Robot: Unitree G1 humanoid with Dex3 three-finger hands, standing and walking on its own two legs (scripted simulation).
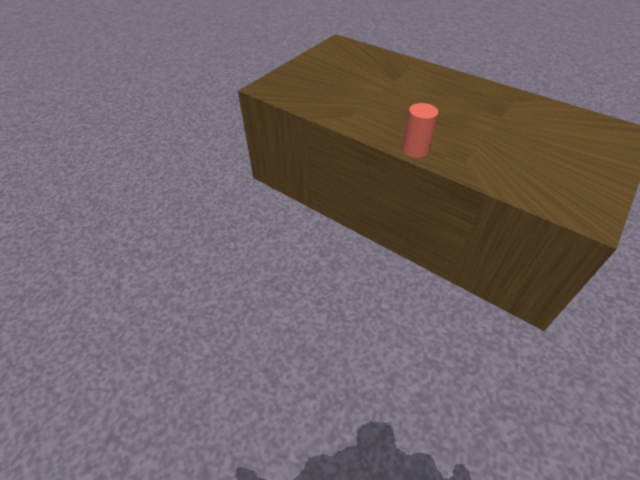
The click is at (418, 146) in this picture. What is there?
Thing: squat round
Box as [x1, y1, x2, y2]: [402, 103, 437, 156]
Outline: 432,105 426,103 417,103 409,108 402,147 403,151 408,155 423,156 428,151 437,115 437,109
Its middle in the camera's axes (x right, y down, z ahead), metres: +0.31 -0.36 +1.26
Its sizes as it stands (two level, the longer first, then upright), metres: 0.088 0.088 0.144
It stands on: a support 0.45 m high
